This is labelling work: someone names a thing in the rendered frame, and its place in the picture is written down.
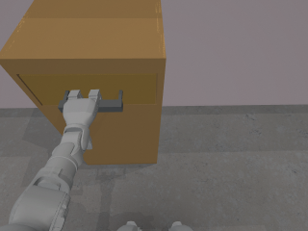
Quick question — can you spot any robot left hand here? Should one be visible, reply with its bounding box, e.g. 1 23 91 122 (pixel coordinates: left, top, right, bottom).
63 89 103 150

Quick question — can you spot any robot left upper arm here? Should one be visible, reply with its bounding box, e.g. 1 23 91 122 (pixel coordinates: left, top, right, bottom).
0 185 71 231

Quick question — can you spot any right robot shin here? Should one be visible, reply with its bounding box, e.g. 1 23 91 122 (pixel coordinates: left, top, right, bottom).
171 221 182 227

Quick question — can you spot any handle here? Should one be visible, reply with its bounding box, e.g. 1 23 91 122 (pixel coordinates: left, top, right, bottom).
58 90 123 113

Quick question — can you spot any robot shin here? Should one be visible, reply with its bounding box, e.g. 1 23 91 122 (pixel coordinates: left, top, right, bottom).
126 221 137 226
171 221 182 227

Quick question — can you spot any cabinet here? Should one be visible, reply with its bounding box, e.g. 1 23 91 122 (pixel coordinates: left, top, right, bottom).
0 0 167 166

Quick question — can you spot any left robot forearm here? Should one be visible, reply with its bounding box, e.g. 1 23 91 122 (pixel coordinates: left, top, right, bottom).
9 123 90 224

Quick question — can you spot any drawer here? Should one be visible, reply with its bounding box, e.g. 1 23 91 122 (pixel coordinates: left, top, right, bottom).
19 73 157 106

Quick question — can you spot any left robot shin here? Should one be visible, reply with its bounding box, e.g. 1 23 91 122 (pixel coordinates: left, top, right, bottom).
126 221 137 226

